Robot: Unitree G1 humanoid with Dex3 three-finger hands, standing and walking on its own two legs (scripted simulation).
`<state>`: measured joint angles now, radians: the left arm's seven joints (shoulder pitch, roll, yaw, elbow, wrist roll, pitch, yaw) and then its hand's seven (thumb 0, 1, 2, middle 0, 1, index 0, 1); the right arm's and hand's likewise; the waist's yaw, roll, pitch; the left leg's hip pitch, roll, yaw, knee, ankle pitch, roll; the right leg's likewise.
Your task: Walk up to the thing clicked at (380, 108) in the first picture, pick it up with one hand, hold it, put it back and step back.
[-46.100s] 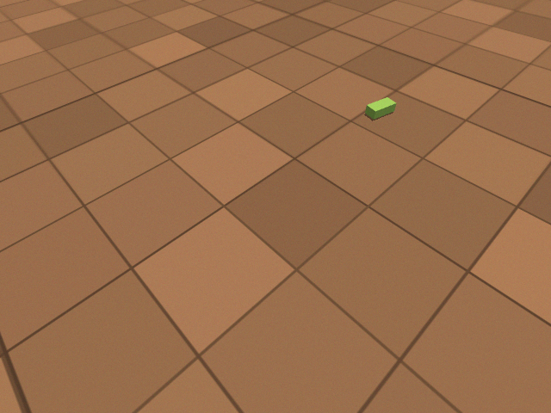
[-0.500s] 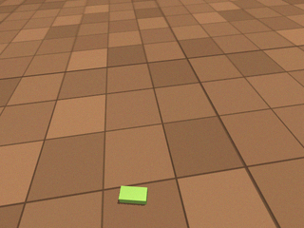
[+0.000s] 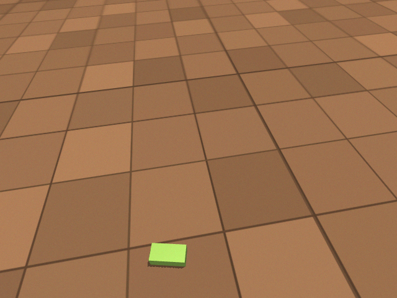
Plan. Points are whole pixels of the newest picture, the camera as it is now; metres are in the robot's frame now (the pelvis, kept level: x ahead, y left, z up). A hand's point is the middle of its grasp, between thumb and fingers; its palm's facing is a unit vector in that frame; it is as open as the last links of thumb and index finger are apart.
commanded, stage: stand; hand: left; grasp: from above
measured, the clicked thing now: (168, 254) +0.47 +0.20 -0.75
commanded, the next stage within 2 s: step back in 1.24 s
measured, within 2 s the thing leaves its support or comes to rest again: neither
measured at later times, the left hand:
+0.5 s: hand out of the picture +0.06 +0.24 -0.16, palm faces +0.02 -0.94 -0.33, open 7.4 cm
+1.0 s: hand out of the picture +0.08 +0.24 -0.15, palm faces +0.02 -0.94 -0.34, open 7.4 cm
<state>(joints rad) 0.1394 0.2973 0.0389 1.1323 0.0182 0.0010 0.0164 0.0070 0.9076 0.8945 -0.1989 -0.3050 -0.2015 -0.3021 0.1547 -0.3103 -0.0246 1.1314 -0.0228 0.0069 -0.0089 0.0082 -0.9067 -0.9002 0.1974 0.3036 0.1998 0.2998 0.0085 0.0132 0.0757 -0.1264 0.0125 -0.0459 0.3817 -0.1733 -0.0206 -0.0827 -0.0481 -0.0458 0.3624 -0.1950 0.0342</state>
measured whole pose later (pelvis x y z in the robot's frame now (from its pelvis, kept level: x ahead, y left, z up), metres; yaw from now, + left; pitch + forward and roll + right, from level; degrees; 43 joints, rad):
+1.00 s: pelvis +0.01 -0.01 +0.00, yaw +0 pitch -3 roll +0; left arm 0.11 0.32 0.03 1.13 0.01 -0.01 0.00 0.01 0.91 0.89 -0.20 -0.30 -0.20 -0.30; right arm 0.11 -0.34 -0.01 1.14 -0.02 0.00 0.00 0.01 -0.91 -0.90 0.20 0.30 0.20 0.30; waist 0.01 0.01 0.06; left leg -0.12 0.02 -0.05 0.34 -0.17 -0.03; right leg -0.08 -0.04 -0.05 0.34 -0.20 0.02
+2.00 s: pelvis -0.13 +0.03 -0.03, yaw -4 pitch -3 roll -1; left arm 0.17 0.36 0.08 0.90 0.02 0.04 -0.01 0.01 0.91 0.89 -0.20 -0.30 -0.20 -0.30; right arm 0.09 -0.38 -0.05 0.87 -0.01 0.05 0.00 0.01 -0.90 -0.90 0.20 0.30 0.20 0.30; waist 0.00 0.05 0.18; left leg -0.43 0.03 0.03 0.71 -0.28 0.02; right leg -0.25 0.04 0.01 0.67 -0.37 -0.02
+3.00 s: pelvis -0.45 +0.02 -0.02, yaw +0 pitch -2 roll +1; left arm 0.18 0.37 0.08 0.79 0.04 0.05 0.02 0.01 0.90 0.89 -0.20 -0.31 -0.21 -0.30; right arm 0.22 -0.41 -0.06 0.89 -0.02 0.05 -0.02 0.01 -0.91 -0.90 0.20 0.30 0.20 0.30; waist 0.01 0.01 0.16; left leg -0.35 -0.06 -0.06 0.86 -0.49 -0.01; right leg -0.36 -0.06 -0.02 0.67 -0.27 0.00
